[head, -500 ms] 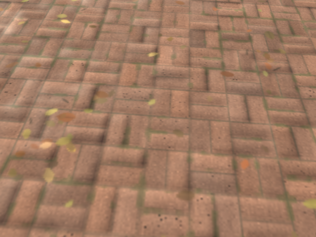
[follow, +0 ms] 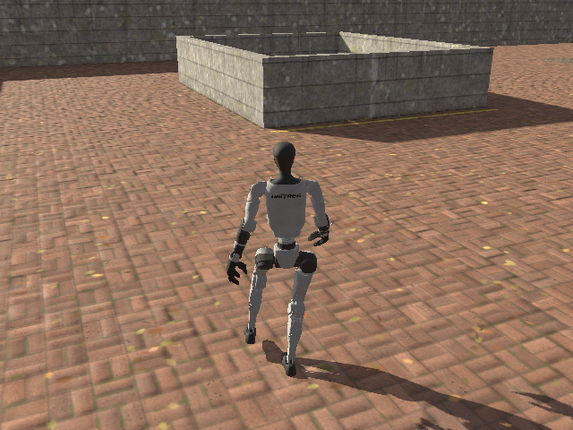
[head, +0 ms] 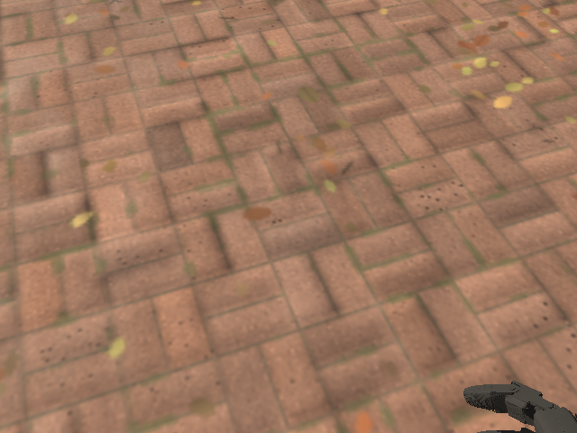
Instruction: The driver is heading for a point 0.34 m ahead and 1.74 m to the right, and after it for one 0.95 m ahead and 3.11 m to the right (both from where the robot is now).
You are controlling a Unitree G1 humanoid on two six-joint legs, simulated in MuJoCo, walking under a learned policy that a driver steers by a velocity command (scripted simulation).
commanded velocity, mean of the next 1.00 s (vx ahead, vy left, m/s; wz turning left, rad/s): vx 1.00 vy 0.00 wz -0.99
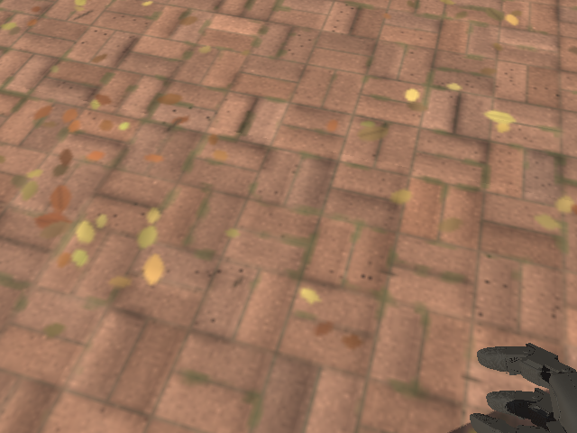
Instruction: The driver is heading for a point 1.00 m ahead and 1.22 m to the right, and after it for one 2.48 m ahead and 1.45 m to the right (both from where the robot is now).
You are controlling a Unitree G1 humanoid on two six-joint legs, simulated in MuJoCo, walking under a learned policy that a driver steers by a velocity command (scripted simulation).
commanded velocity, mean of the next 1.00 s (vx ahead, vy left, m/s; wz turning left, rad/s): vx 1.00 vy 0.00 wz -0.81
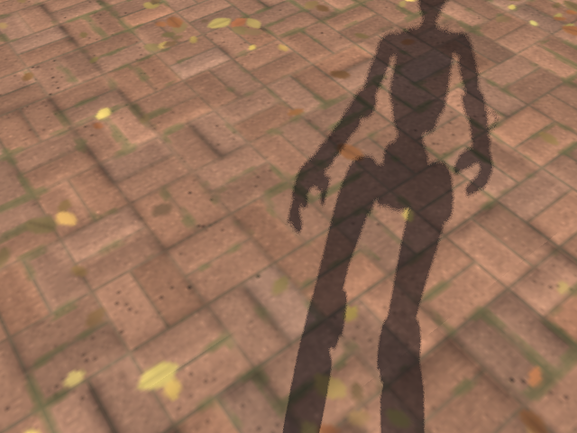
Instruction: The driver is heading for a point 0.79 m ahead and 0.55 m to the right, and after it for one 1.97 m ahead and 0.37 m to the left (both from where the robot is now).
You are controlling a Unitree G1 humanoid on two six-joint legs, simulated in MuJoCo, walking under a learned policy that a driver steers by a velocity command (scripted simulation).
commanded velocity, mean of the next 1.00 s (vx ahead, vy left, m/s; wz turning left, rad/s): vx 1.00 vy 0.00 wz -0.01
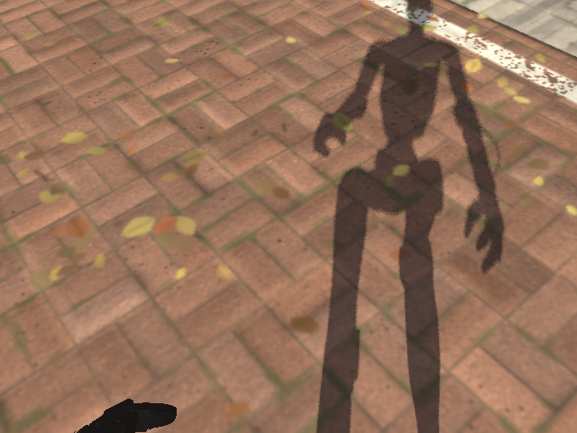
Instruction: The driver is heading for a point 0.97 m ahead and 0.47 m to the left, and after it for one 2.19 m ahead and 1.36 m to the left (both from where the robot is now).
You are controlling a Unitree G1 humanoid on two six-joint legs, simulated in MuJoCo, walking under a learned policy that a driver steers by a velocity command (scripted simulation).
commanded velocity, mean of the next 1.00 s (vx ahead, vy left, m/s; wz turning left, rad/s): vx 1.00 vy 0.00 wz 0.96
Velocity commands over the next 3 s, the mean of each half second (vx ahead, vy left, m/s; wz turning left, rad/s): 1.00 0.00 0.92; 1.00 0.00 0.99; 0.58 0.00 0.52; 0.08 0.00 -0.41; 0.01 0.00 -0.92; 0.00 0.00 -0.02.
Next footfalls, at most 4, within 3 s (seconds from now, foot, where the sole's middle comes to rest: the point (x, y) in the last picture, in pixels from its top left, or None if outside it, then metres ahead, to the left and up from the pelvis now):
0.18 right None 0.39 -0.19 -0.77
0.62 left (254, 353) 0.71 0.12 -0.77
1.00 right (215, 228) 1.13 0.23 -0.77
1.40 left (76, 254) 1.07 0.64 -0.77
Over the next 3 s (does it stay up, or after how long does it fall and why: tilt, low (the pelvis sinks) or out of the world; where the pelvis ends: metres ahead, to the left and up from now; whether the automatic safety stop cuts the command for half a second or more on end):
stays up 1.19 0.54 0.00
